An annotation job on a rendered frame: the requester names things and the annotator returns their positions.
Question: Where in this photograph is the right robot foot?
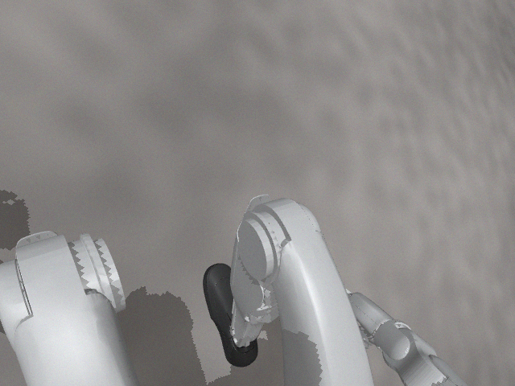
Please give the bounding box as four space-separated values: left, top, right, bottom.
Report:
203 263 258 367

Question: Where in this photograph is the right robot hand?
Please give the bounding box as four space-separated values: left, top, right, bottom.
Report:
345 288 394 349

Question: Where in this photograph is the right robot arm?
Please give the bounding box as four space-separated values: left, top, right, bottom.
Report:
373 319 468 386

